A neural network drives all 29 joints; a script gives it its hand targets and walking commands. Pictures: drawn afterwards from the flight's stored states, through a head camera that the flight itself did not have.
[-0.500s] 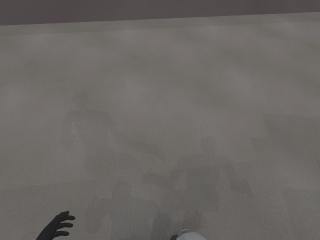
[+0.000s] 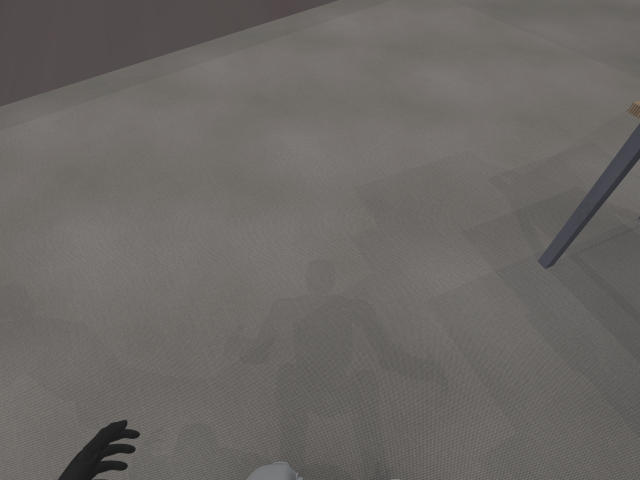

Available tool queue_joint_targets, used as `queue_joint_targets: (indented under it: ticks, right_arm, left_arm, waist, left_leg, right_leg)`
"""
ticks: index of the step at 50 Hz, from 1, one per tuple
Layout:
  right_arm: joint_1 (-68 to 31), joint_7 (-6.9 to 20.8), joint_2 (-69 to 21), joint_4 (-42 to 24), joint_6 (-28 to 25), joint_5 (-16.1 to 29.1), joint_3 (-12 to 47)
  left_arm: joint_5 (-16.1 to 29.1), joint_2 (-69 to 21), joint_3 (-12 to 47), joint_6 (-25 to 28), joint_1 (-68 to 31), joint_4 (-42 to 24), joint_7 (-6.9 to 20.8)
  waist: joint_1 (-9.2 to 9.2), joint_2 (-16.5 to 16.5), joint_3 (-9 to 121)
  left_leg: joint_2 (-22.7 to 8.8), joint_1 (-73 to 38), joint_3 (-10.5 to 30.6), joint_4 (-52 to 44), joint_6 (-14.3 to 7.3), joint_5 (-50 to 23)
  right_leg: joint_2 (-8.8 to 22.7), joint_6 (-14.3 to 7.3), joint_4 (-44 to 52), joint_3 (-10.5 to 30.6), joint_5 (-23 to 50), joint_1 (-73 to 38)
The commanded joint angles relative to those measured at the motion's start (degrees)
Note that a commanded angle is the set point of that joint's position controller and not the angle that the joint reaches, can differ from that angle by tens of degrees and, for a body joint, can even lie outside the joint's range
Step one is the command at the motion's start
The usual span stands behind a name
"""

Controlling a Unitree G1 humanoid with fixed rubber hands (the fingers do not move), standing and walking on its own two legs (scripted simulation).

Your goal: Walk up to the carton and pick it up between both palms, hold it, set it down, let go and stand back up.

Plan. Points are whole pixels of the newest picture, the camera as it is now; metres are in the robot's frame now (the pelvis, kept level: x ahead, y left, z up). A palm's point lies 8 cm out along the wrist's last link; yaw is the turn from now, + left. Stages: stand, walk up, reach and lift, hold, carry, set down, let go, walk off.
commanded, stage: walk up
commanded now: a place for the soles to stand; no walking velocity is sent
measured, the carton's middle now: out of the picture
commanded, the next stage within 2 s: none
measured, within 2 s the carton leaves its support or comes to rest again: neither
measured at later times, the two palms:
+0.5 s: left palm (263, 358) +0.29 +0.13 -0.07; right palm out of the picture -0.08 -0.49 -0.08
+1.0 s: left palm (405, 311) +0.39 -0.08 -0.09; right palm out of the picture -0.10 -0.54 -0.04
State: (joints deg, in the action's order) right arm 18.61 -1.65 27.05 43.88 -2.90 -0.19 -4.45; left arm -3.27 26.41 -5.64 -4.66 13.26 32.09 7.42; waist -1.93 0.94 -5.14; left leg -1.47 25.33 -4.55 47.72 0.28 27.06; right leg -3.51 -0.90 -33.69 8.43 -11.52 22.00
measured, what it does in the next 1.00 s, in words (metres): steps to the right, turning right: left foot, then right foot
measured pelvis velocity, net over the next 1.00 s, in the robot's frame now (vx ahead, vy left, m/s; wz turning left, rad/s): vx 0.10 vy -0.24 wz -0.76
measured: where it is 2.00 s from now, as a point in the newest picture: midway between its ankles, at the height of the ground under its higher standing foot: outside the picture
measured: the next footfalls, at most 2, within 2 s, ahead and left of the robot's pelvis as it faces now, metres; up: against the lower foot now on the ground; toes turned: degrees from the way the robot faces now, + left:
left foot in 0.06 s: +0.11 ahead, +0.08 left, +0.00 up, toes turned +0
right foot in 0.46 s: +0.05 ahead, -0.28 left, +0.00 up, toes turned -26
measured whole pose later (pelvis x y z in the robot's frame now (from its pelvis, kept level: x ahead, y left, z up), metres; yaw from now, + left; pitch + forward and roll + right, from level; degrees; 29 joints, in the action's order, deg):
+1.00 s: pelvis +0.10 -0.24 +0.00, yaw -44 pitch -1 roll +1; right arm 19.4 -0.8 27.8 42.3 -6.9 -1.4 -5.4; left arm -1.3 27.0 -4.4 -1.2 16.4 39.1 6.3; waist 1.8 4.9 -5.4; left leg -5.9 13.0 -10.9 32.1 0.0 17.1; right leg 2.6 -0.1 -53.6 2.5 -18.5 28.8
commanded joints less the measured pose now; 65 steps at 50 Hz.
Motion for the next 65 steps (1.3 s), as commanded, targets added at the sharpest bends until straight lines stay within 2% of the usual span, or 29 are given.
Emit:
queue_joint_targets:
  ticks: [1, 2, 3, 4, 5, 8, 10, 18, 20, 23, 24, 25, 27, 30, 32, 38, 39, 41, 42, 43, 47, 52, 55, 56, 57, 58, 60, 62, 65]
  right_arm:
    - [7.0, -1.5, 9.4, -2.0, -1.8, 0.0, -3.2]
    - [8.3, -1.8, 9.2, -1.3, -2.6, -0.1, -3.4]
    - [9.6, -2.1, 12.7, -2.3, -2.4, -1.8, -4.5]
    - [8.8, -2.8, 18.5, -3.8, -2.3, -1.6, -6.2]
    - [0.7, -2.8, 19.1, -5.3, -2.3, -1.7, -6.5]
    - [-2.6, -2.1, 14.5, -3.4, -3.1, -1.5, -6.1]
    - [-3.4, -1.3, 14.1, -3.5, -2.9, -1.5, -5.7]
    - [-0.1, 0.5, 17.1, -2.9, -2.4, -1.5, -8.3]
    - [-1.6, 0.4, 18.7, -2.7, -2.2, -1.8, -8.0]
    - [-4.4, 0.5, 15.0, -3.5, -1.0, -2.1, -6.7]
    - [-3.9, 0.8, 9.5, -4.5, -1.0, -0.6, -4.8]
    - [-7.6, 0.6, 7.9, -7.5, -1.4, 0.2, -3.3]
    - [-2.5, 1.0, 11.7, -3.9, -2.3, 0.8, -3.4]
    - [1.1, 1.0, 11.8, -1.5, -2.6, -0.2, -2.7]
    - [0.5, 0.7, 9.3, -2.4, -3.0, 0.1, -2.8]
    - [5.6, 0.2, 7.8, -2.2, -3.8, 0.0, -2.9]
    - [8.7, -0.3, 9.9, -1.7, -4.2, -0.6, -3.6]
    - [14.4, -1.8, 15.8, -3.5, -4.5, -2.1, -6.3]
    - [7.3, -1.7, 17.9, -4.5, -4.6, -0.8, -6.2]
    - [3.2, -1.2, 16.2, -4.8, -4.4, -0.3, -6.2]
    - [1.6, 0.0, 13.7, -4.7, -5.1, -1.0, -4.9]
    - [3.8, 2.3, 13.3, -4.0, -3.2, -0.7, -4.3]
    - [1.0, 2.4, 11.7, -5.6, -1.1, -0.5, -3.0]
    - [2.6, 2.7, 9.1, -5.7, -0.7, -0.4, -1.7]
    - [3.4, 2.6, 6.1, -7.9, -0.4, 1.0, -1.2]
    - [-0.7, 2.2, 8.3, -8.7, 0.1, 1.8, -1.1]
    - [1.6, 1.6, 12.0, -5.5, 0.7, 1.2, -1.4]
    - [5.4, 1.5, 9.5, -3.4, 1.3, 0.6, -0.9]
    - [5.1, 2.0, 7.3, -2.8, 2.7, 1.1, -1.9]
  left_arm:
    - [-0.4, 12.5, -3.4, 1.2, -5.1, -6.6, -0.6]
    - [0.0, 10.7, -2.9, 1.1, -7.5, -6.9, -0.4]
    - [0.7, 6.7, -2.3, 0.9, -4.7, -6.4, -0.3]
    - [0.1, 2.4, -1.0, 1.1, 0.6, -6.2, -0.7]
    - [-0.8, 9.2, -2.7, 0.2, 2.8, -3.5, -0.7]
    - [0.2, 12.3, -3.6, 0.5, 0.3, -2.0, 0.3]
    - [1.0, 9.8, -2.6, 1.2, 1.5, -0.5, 1.4]
    - [1.0, 9.5, -2.3, 2.5, -5.1, -0.1, 2.0]
    - [1.4, 11.4, -2.0, 2.5, -3.7, 1.7, 1.3]
    - [1.6, 12.1, -3.0, 3.1, 9.9, 7.6, 0.2]
    - [1.3, 19.3, -5.2, 3.6, 12.7, 7.9, -1.0]
    - [1.8, 22.5, -6.0, 3.5, 10.5, 6.8, -1.7]
    - [3.0, 17.9, -4.8, 3.6, 5.3, 5.7, -2.5]
    - [3.4, 13.1, -2.9, 4.7, 2.9, 4.3, -3.4]
    - [2.2, 11.9, -2.6, 4.6, 4.2, 2.9, -3.3]
    - [2.0, 10.8, -1.0, 4.3, 1.2, -1.4, -3.1]
    - [2.4, 8.7, -0.6, 4.4, 0.2, -1.8, -3.1]
    - [1.7, 5.1, 0.0, 4.7, 5.3, -0.9, -4.1]
    - [1.1, 11.3, -1.5, 4.2, 7.6, 0.2, -4.2]
    - [0.7, 13.9, -2.2, 4.0, 3.4, 1.0, -4.1]
    - [1.9, 10.6, -2.4, 4.6, 4.8, 2.1, -1.6]
    - [2.7, 6.7, -0.4, 6.4, 1.8, 4.4, -1.9]
    - [2.3, 9.9, -1.9, 7.2, 6.5, 7.6, -4.0]
    - [2.7, 11.8, -3.0, 7.7, 11.8, 9.0, -5.0]
    - [2.5, 19.2, -4.3, 7.6, 16.0, 8.5, -6.2]
    - [3.1, 20.9, -4.6, 7.6, 16.8, 7.2, -6.9]
    - [3.8, 15.5, -2.5, 8.3, 10.7, 8.4, -8.4]
    - [3.9, 13.6, -0.9, 8.7, 8.1, 8.2, -9.4]
    - [3.0, 13.4, -1.3, 8.8, 6.9, 6.7, -10.2]
  waist:
    - [2.14, 12.5, 5.4]
    - [4.30, 9.0, 7.3]
    - [6.26, -2.2, 8.1]
    - [3.56, -13.5, 8.1]
    - [1.12, -6.3, 7.2]
    - [0.63, -3.8, 0.2]
    - [2.06, -7.1, 1.9]
    - [7.58, -10.9, 0.8]
    - [5.61, -10.7, 4.7]
    - [-2.77, -3.2, 6.9]
    - [-6.07, 16.6, 7.8]
    - [-6.51, 27.7, 2.4]
    - [-1.81, 11.5, 4.3]
    - [1.82, 10.1, 7.4]
    - [1.00, 12.8, 3.4]
    - [3.37, 9.3, 5.2]
    - [6.16, 1.8, 8.4]
    - [6.29, -7.1, 9.1]
    - [4.67, -7.7, 8.9]
    - [4.21, -0.4, 1.2]
    - [4.28, -10.2, -2.6]
    - [5.84, -13.2, 1.7]
    - [1.36, -6.3, 4.3]
    - [-1.79, 3.2, 6.0]
    - [-3.49, 18.2, 9.8]
    - [-4.52, 13.2, 11.9]
    - [-0.29, -0.3, 8.1]
    - [2.23, 1.9, 7.5]
    - [2.39, 8.9, 5.8]
  left_leg:
    - [1.1, -8.1, 1.8, -9.1, -1.1, -7.2]
    - [-0.2, -17.9, 3.5, -17.0, -1.8, -13.6]
    - [-7.8, -27.6, 15.5, -26.9, -2.5, -6.8]
    - [-23.5, -26.0, 31.8, -35.8, -4.7, 5.4]
    - [-26.9, -17.7, 32.8, -38.0, -5.7, 12.5]
    - [-21.5, -4.1, 19.2, -35.7, -10.4, 7.4]
    - [-16.0, -11.0, 6.7, -31.9, -5.6, -2.7]
    - [-19.0, -14.7, -1.0, -28.8, -8.5, 0.2]
    - [-20.4, -13.5, -1.9, -26.5, -9.9, 2.1]
    - [-16.2, -1.0, -10.1, -9.0, -7.3, 2.8]
    - [-7.3, 7.6, -12.6, 10.9, -3.3, 1.5]
    - [-1.8, 20.8, -3.0, 20.3, -1.1, 9.8]
    - [-5.9, 17.5, 1.4, 19.8, -0.9, 0.5]
    - [-4.2, 5.9, -0.1, 9.6, -1.3, -1.9]
    - [-0.9, 5.0, -1.9, 3.8, -1.2, -1.6]
    - [1.4, -17.5, 0.6, -13.9, -2.7, -13.3]
    - [-0.3, -27.6, 3.8, -20.1, -4.0, -16.7]
    - [-23.0, -35.3, 32.4, -32.4, -6.6, -1.4]
    - [-31.5, -30.1, 41.1, -34.4, -13.5, 6.8]
    - [-30.6, -21.1, 37.0, -34.3, -16.2, 7.5]
    - [-18.7, -14.9, 10.0, -32.5, -11.6, -5.7]
    - [-12.0, -11.3, -4.5, -21.6, -8.6, -24.5]
    - [-12.8, -1.1, -6.0, -9.3, -6.4, -17.8]
    - [-11.1, 2.6, -6.2, -1.1, -5.2, -16.2]
    - [-3.6, 16.1, -7.9, 19.8, -0.8, -5.6]
    - [-3.7, 17.1, 2.5, 24.4, -1.1, 4.3]
    - [-7.0, 16.7, 6.2, 24.9, -1.5, 1.6]
    - [-8.3, 8.0, 6.5, 19.4, -2.1, -0.3]
    - [-7.0, 4.3, 3.4, 16.6, -1.2, -3.6]
  right_leg:
    - [9.0, -10.8, 12.1, 16.4, -2.4, 1.6]
    - [6.1, -8.9, 9.6, 14.4, -10.1, 9.1]
    - [1.0, -5.2, 0.5, 9.2, -18.7, 18.7]
    - [-2.8, -0.7, -16.0, 1.3, -16.3, 18.8]
    - [2.5, 1.4, -21.6, 0.9, -12.8, 17.1]
    - [5.6, 1.6, -29.4, -1.1, -7.4, 9.8]
    - [8.0, 2.3, -22.6, -2.9, -4.2, 11.8]
    - [10.9, 2.3, -10.3, -9.9, -5.8, 10.8]
    - [9.7, 0.9, -10.3, -9.9, -8.8, 4.8]
    - [5.0, -2.3, -2.9, -12.4, -10.9, -13.8]
    - [9.8, -8.0, 11.3, 6.2, -25.3, -17.5]
    - [17.0, -13.7, 22.4, 31.2, -26.1, -14.9]
    - [17.4, -15.4, 15.5, 23.0, -12.7, -18.7]
    - [11.5, -12.9, 8.1, 8.8, 13.3, -10.7]
    - [12.3, -13.6, 9.0, 11.8, 19.9, -9.2]
    - [9.9, -11.2, 3.8, 11.4, 6.9, 4.4]
    - [6.2, -8.4, -1.4, 9.0, -3.0, 11.8]
    - [-2.6, -1.8, -24.5, 2.7, -16.1, 20.9]
    - [1.7, 0.0, -29.6, 3.4, -16.1, 23.1]
    - [5.2, 0.6, -32.6, 1.5, -14.9, 21.4]
    - [8.4, 1.3, -22.6, -2.0, -6.2, 15.6]
    - [5.2, 0.4, -6.3, -13.2, 1.0, 0.9]
    - [1.6, -0.5, -2.9, -16.4, 2.5, -14.0]
    - [0.9, -2.1, -1.8, -14.9, 0.9, -19.9]
    - [16.9, -10.4, 7.8, 16.6, -5.4, -25.4]
    - [25.6, -17.3, 14.7, 33.5, -6.2, -21.2]
    - [24.7, -17.0, 5.8, 22.4, 19.1, -21.0]
    - [19.0, -13.3, 1.0, 8.3, 34.1, -10.5]
    - [15.6, -12.4, -0.4, 3.8, 41.3, -3.0]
